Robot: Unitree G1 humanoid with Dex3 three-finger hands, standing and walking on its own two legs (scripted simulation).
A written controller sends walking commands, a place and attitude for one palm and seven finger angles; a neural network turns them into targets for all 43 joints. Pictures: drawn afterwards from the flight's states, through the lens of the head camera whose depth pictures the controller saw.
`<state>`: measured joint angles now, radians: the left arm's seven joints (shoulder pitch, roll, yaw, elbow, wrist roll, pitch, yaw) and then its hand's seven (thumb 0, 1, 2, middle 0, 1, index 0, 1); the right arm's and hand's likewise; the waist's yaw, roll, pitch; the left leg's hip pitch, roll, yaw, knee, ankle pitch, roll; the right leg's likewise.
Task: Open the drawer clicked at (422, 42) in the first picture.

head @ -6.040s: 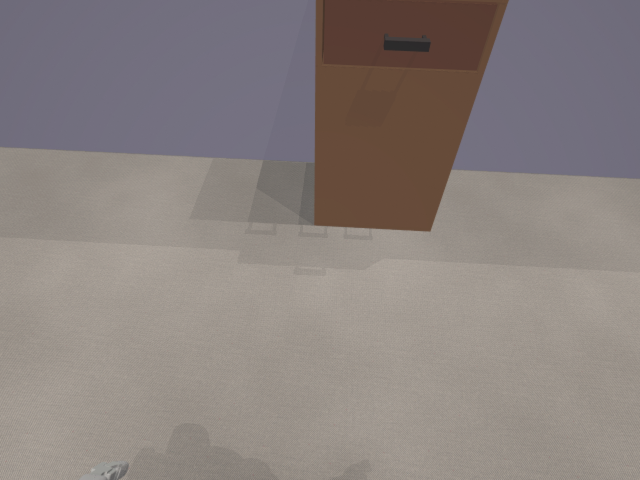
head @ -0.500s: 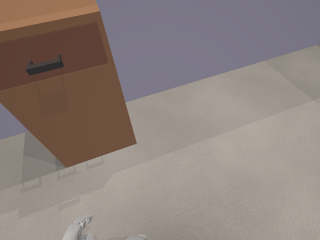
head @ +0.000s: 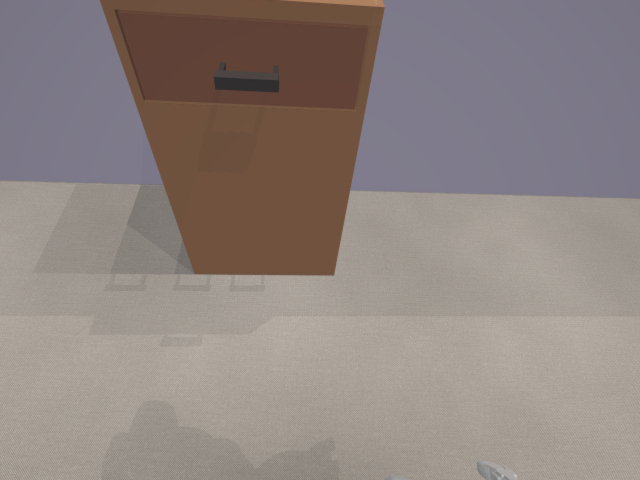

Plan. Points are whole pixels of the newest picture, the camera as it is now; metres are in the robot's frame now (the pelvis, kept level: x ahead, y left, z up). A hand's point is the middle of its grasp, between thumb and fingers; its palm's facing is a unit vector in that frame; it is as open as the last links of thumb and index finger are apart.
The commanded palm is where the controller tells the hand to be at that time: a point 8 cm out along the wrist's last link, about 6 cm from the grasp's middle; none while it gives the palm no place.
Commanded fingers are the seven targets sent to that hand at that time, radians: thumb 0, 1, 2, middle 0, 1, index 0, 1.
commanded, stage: take the last steps up to it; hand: left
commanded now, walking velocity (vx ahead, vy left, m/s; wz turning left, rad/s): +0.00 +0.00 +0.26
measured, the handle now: (248, 75) +0.81 +0.22 +0.04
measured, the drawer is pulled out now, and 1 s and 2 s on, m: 0.00 0.00 0.00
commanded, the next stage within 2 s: come to a stop and stand still in 1.18 s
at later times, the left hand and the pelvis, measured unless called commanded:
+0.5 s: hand out of the picture +0.03 +0.14 -0.15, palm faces +0.15 -0.97 -0.21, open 7.3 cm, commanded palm none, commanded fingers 0.00 0.90 0.90 -0.20 -0.30 -0.20 -0.30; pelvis +0.04 -0.03 +0.01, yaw +5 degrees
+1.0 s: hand (181, 459) +0.16 +0.20 -0.17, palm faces +0.13 -0.98 -0.15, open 7.4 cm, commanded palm none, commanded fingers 0.00 0.90 0.90 -0.20 -0.30 -0.20 -0.30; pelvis +0.18 +0.03 +0.01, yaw +3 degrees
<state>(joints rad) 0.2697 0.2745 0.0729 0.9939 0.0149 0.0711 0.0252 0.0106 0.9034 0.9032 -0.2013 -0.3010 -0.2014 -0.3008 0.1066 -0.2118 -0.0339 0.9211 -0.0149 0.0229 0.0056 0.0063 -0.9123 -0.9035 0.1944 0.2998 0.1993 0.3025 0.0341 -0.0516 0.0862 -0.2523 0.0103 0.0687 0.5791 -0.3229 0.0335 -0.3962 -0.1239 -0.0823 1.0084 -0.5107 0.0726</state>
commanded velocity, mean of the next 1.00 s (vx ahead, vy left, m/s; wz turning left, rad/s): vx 0.27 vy -0.06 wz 0.02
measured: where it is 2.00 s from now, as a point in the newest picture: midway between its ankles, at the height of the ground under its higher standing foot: (313, 447)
